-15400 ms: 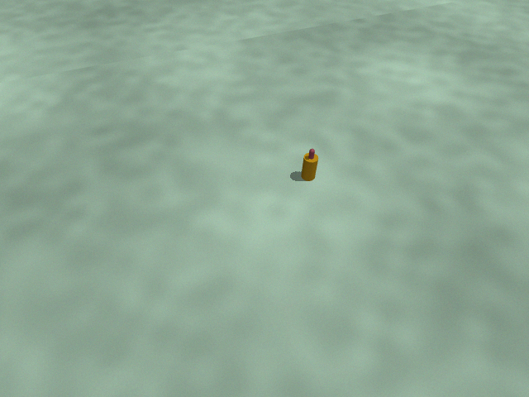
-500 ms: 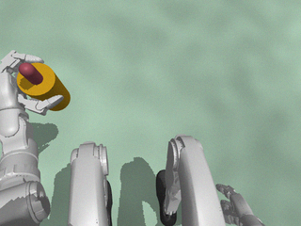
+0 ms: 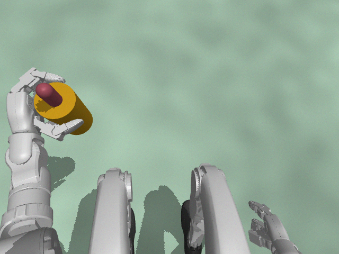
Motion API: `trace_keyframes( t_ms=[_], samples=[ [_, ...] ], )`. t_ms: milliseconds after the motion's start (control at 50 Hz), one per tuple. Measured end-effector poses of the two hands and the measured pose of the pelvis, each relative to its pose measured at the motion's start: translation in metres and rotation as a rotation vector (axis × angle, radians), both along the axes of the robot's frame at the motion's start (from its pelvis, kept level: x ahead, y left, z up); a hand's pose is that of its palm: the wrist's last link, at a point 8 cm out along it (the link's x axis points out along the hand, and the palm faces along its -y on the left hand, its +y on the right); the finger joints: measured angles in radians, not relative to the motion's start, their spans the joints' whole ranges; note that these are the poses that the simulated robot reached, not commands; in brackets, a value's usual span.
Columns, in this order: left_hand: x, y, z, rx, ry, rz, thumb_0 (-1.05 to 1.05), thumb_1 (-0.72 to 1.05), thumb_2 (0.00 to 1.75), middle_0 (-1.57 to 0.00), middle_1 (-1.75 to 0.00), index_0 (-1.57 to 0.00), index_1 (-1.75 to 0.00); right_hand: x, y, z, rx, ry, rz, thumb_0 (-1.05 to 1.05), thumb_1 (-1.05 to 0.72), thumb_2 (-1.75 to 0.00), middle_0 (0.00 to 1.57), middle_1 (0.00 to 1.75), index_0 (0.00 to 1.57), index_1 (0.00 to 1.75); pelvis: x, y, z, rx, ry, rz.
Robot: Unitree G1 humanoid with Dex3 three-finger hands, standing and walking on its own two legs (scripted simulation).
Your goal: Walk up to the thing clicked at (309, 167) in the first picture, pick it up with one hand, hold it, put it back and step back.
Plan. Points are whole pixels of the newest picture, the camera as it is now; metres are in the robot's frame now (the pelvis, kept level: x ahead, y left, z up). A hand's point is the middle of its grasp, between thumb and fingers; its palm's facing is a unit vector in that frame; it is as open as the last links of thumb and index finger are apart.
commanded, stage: lift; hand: left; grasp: from the side
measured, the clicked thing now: (63, 107) +0.43 +0.22 +0.00
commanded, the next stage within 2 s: hold in 1.66 s
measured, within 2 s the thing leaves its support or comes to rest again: neither
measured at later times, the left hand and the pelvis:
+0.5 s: hand (11, 63) +0.40 +0.21 +0.18, palm faces +0.17 -0.98 -0.04, open 10.7 cm; pelvis +0.03 +0.00 +0.15, yaw +1 degrees
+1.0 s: hand out of the picture +0.40 +0.20 +0.27, palm faces +0.16 -0.99 -0.04, open 10.7 cm; pelvis +0.06 +0.01 +0.24, yaw +2 degrees
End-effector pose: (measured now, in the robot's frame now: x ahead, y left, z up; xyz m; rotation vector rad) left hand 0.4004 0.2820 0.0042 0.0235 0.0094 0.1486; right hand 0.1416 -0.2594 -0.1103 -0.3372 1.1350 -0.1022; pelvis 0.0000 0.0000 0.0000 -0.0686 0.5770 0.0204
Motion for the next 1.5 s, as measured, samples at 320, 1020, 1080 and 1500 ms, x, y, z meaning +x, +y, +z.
trace_keyframes(
  t_ms=[320, 1020, 1080, 1500],
  samples=[
    [-0.017, -0.014, 0.113, 0.007, 0.027, 0.017, -0.07, -0.57, 1.03, -0.72, -1.06, -0.77, -1.1, 0.038, 0.012, 0.095, 0.035, -0.109, -0.039, 0.01, -0.92, -0.89, 0.2, 0.3, 0.2, 0.3, 0.021, 0.002, 0.093, 0.008, -0.06, 0.009],
    [-0.032, -0.033, 0.273, 0.006, 0.025, 0.013, -0.07, -0.57, 1.03, -0.73, -1.05, -0.78, -1.09, 0.051, 0.029, 0.25, 0.069, -0.191, -0.033, 0.01, -0.93, -0.89, 0.2, 0.3, 0.2, 0.3, 0.056, 0.007, 0.237, 0.034, -0.31, 0.027],
    [-0.032, -0.035, 0.279, 0.002, 0.025, 0.015, -0.07, -0.57, 1.03, -0.73, -1.05, -0.78, -1.09, 0.052, 0.029, 0.256, 0.073, -0.193, -0.032, 0.01, -0.93, -0.9, 0.2, 0.3, 0.2, 0.3, 0.058, 0.006, 0.244, 0.037, -0.321, 0.027],
    [-0.023, -0.049, 0.31, -0.005, 0.013, 0.005, -0.07, -0.57, 1.03, -0.72, -1.07, -0.77, -1.11, 0.066, 0.021, 0.283, 0.076, -0.202, -0.033, 0.01, -0.92, -0.9, 0.2, 0.3, 0.2, 0.3, 0.074, -0.001, 0.271, 0.051, -0.385, 0.025]
  ],
)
